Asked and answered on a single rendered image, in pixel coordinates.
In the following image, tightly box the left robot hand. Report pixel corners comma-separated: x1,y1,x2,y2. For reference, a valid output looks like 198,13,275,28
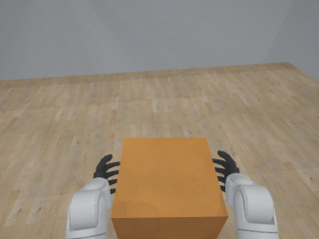
93,154,121,194

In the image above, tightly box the right robot hand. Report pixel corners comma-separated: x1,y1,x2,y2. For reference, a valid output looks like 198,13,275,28
212,150,240,192

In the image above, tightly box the right robot forearm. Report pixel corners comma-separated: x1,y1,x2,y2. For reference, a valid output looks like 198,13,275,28
225,172,279,239

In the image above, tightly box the left robot forearm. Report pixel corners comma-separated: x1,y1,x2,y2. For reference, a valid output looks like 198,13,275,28
65,177,112,239

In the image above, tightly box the carton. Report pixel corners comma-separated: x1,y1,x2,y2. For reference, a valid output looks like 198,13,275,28
111,137,228,239

